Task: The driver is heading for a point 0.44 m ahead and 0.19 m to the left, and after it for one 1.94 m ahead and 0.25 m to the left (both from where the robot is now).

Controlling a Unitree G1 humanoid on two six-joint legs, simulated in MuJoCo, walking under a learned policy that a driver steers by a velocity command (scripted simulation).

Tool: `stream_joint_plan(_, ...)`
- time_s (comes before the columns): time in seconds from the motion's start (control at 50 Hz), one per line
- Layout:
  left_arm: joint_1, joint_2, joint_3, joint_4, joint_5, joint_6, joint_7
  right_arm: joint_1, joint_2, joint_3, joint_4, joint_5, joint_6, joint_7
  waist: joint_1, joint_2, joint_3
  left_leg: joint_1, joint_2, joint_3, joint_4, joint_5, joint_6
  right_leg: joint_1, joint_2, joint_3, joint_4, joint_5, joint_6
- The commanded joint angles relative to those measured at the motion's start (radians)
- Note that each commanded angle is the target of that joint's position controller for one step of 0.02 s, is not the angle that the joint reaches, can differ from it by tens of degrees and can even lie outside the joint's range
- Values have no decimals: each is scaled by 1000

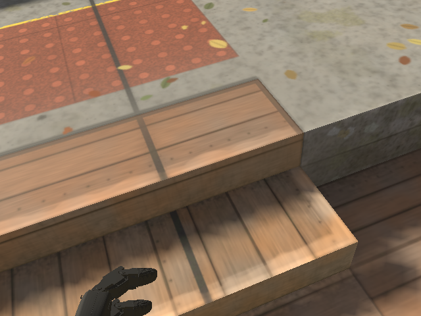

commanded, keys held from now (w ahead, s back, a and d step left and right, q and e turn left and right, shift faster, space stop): w+q+shift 0.60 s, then w+e+shift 0.40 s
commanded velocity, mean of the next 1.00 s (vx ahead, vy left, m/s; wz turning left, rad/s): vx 1.00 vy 0.00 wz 0.55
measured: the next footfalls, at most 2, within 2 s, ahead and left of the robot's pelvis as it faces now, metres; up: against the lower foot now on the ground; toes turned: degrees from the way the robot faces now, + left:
right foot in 0.14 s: +0.37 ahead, -0.20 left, +0.14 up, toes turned +4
left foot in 0.58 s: +0.65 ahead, +0.09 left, +0.28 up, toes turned +32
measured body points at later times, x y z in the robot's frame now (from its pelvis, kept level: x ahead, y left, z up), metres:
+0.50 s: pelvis +0.45 -0.04 +0.17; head +0.48 -0.03 +0.62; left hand +0.25 +0.13 +0.04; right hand +0.83 -0.05 +0.21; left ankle +0.56 +0.10 -0.33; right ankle +0.33 -0.21 -0.56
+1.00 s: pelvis +0.90 +0.15 +0.36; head +0.90 +0.16 +0.81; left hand +1.00 +0.43 +0.30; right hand +1.02 -0.09 +0.23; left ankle +0.66 +0.11 -0.29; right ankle +1.00 +0.14 -0.29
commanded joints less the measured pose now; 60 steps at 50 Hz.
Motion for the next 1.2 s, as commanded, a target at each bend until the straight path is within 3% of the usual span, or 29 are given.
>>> stream_joint_plan(0.02,-150,71,2,-159,-6,12,25,-170,-95,-10,-105,-4,-69,-2,53,-81,234,-355,263,-404,-484,262,167,-19,-40,-160,-128,-86,20)
stream_joint_plan(0.06,-268,63,-10,-216,10,2,28,-37,-134,-26,-57,-3,-83,-11,-27,-35,178,-47,302,-441,-494,365,166,-219,-83,-138,-207,-197,-7)
stream_joint_plan(0.1,-241,-6,-44,-231,-20,-2,6,-74,-115,-32,-94,28,-54,-20,-6,-76,27,-309,260,-310,-591,754,116,543,-22,-232,-727,-19,-42)
stream_joint_plan(0.14,333,157,66,-47,-77,10,14,-167,-276,-78,-150,48,-81,27,295,7,-356,-300,263,-291,-8,1543,47,1200,76,-224,-822,55,-54)
stream_joint_plan(0.16,479,305,127,22,-49,11,24,-258,-235,-76,-192,51,-108,50,375,-104,-504,-292,188,-250,338,1354,-16,1300,-22,-8,-995,-171,-84)
stream_joint_plan(0.18,431,419,160,43,-36,3,32,-324,-86,-50,-276,42,-118,71,303,-455,-537,-429,51,-165,797,305,-79,1263,-333,568,-1357,-255,-171)
stream_joint_plan(0.2,267,362,156,19,-44,0,30,-280,-42,-38,-309,-3,-115,58,182,-401,-478,-517,108,-181,1086,314,-74,1188,-379,763,-1477,-194,-189)
stream_joint_plan(0.24,170,168,108,109,-53,-9,18,-306,21,-16,-320,-40,-81,54,88,-117,-183,-635,225,-93,1241,400,-40,954,-335,513,-1427,-347,-158)
stream_joint_plan(0.32,340,5,76,397,-21,-47,-17,-403,192,57,-391,-11,-7,60,-3,-21,96,-924,247,-135,1501,214,14,819,-292,64,-1463,32,-63)
stream_joint_plan(0.46,324,113,74,514,-46,-63,-7,-699,126,72,-569,3,80,11,-125,-52,275,-915,263,49,1064,19,51,749,-170,-478,-1833,518,32)
stream_joint_plan(0.5,299,229,79,422,-107,-43,44,-551,42,61,-466,1,85,39,-135,-10,37,-235,115,312,786,144,29,623,-122,-558,-1748,1439,-48)
stream_joint_plan(0.52,327,385,112,398,-109,-53,52,-415,12,43,-455,16,86,32,-201,-115,-68,-123,113,320,727,122,19,752,-182,-523,-1579,1823,-62)
stream_joint_plan(0.56,145,481,173,281,-122,-35,13,-19,-96,-13,-355,24,70,24,-331,-210,-299,126,98,173,492,51,41,925,-232,-407,-1049,1933,-79)
stream_joint_plan(0.58,156,398,177,245,-100,-34,-19,-108,-160,-58,-369,46,51,37,-272,-107,-244,192,63,-13,145,41,74,805,-121,-345,-645,1238,-44)
stream_joint_plan(0.6,119,200,134,155,-56,-33,-57,-268,-207,-82,-356,62,44,43,-129,246,-103,287,178,-390,-1,489,166,306,119,-270,-133,198,26)
stream_joint_plan(0.62,176,156,113,65,3,-57,-61,-301,-206,-65,-376,27,69,25,-31,109,-272,369,326,-757,-221,194,233,137,95,-77,101,242,14)
stream_joint_plan(0.64,162,143,102,55,-8,-65,-56,-249,-175,-59,-332,6,66,15,-46,3,-264,295,396,-917,-378,-161,235,89,82,-77,275,244,10)
stream_joint_plan(0.7,31,-36,10,-25,6,-27,-14,-145,-39,-14,-159,-18,-23,24,36,-116,81,-21,394,-595,-334,4,120,-167,17,-78,462,152,-61)
stream_joint_plan(0.78,-202,-80,-13,-108,-65,40,41,-60,25,30,4,-22,-83,43,53,-72,267,-124,444,-254,-488,136,40,-424,41,-46,516,-130,-119)
stream_joint_plan(0.84,-186,24,-8,-103,-99,64,24,-67,44,60,38,30,-70,13,94,-132,237,-341,341,36,-737,511,-4,78,32,-296,-145,-16,-102)
stream_joint_plan(0.9,59,84,27,19,-85,78,-4,-62,-234,-8,-41,84,-110,-5,160,-55,-158,-91,379,137,-535,1539,-12,706,136,-402,-510,171,-123)
stream_joint_plan(0.94,249,186,83,102,-116,88,-23,-126,-320,-52,-97,49,-100,-13,262,158,-259,251,443,126,-168,1970,-26,708,185,-418,-694,-21,-117)
stream_joint_plan(0.96,299,260,111,117,-117,85,-24,-180,-263,-55,-140,32,-83,0,292,145,-226,275,419,122,161,1936,-47,745,216,-348,-886,-72,-161)
stream_joint_plan(0.98,379,326,151,151,-105,76,-32,-298,-199,-57,-197,25,-83,13,370,30,-176,77,292,102,726,1217,-86,871,167,-105,-1134,-20,-274)
stream_joint_plan(1.0,323,302,146,225,-105,68,-34,-433,77,21,-298,-38,-108,43,242,-259,18,-431,92,31,1214,162,-100,868,137,186,-1160,265,-336)
stream_joint_plan(1.02,195,281,134,185,-72,76,-18,-201,148,44,-420,-47,-115,60,26,-292,-194,-705,103,-140,1423,109,-113,1096,-71,705,-1422,78,-464)
stream_joint_plan(1.06,254,153,106,249,-54,36,3,-278,144,82,-461,-59,-117,54,-11,29,75,-820,176,-136,1395,88,-105,868,-85,762,-1564,-48,-394)
stream_joint_plan(1.1,253,197,117,269,-38,15,23,-329,99,95,-483,-72,-60,33,-50,161,172,-769,245,-118,1184,-51,-128,636,-11,481,-1539,14,-313)
stream_joint_plan(1.2,249,285,128,269,-76,-24,14,-497,-13,99,-553,-24,-34,37,-23,61,191,-291,337,-17,269,316,-182,428,113,189,-1721,363,-237)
